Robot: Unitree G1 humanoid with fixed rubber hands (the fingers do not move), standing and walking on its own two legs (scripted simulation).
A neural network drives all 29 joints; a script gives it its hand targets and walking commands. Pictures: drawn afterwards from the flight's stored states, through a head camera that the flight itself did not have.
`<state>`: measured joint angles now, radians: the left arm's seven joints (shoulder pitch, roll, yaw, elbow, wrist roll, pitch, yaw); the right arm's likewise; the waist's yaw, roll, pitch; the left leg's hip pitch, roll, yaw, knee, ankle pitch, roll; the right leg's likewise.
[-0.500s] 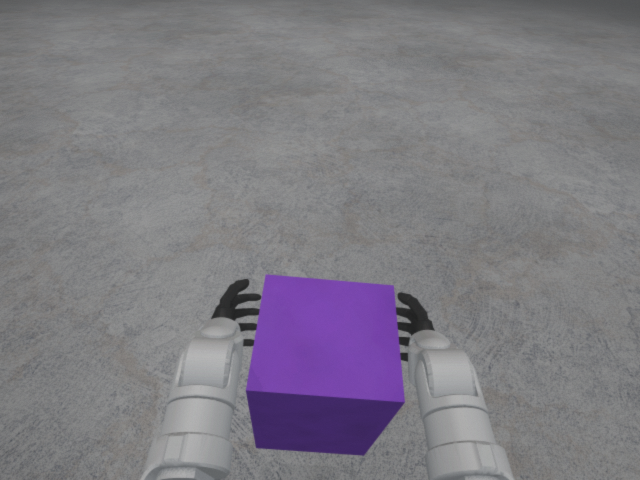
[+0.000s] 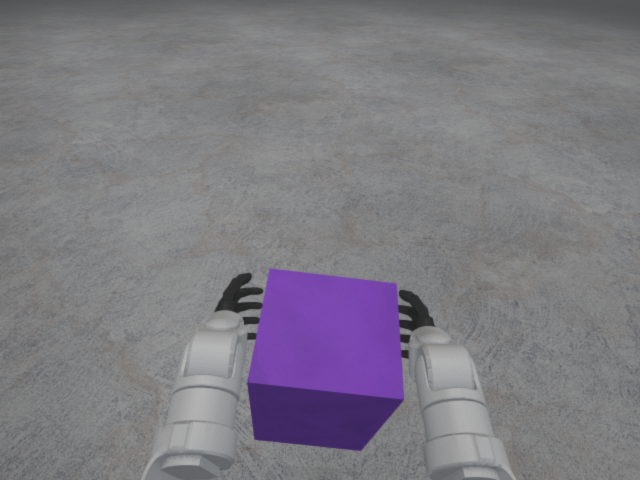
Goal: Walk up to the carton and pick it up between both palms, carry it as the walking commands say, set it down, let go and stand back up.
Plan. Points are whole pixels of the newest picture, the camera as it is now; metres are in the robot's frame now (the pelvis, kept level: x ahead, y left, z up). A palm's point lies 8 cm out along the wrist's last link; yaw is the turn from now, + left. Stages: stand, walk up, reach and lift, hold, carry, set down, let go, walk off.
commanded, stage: hold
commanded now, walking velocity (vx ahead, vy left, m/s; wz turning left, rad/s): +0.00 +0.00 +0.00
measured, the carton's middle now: (319, 368) +0.29 +0.01 -0.03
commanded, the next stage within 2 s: carry in 0.16 s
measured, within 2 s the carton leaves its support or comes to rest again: neither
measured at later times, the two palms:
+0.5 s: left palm (218, 315) +0.30 +0.14 +0.08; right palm (417, 343) +0.27 -0.12 +0.07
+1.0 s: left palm (157, 337) +0.26 +0.20 +0.09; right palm (373, 382) +0.21 -0.05 +0.07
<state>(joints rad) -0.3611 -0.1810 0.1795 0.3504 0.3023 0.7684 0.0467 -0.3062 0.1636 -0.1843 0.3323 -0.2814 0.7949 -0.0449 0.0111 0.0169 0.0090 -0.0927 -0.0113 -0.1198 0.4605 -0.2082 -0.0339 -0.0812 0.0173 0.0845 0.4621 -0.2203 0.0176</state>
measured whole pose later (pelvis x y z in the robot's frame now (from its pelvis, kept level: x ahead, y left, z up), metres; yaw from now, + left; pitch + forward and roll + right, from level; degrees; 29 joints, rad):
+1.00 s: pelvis -0.05 +0.11 -0.02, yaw -8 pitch +3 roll +0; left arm -0.31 -0.17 0.11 -0.19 0.13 1.24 0.13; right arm -0.27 0.15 -0.06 -0.23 -0.14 1.31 -0.16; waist 0.02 0.03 -0.11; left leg -0.47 -0.02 0.20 0.57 -0.17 0.12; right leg -0.36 -0.04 -0.14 0.63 -0.34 -0.01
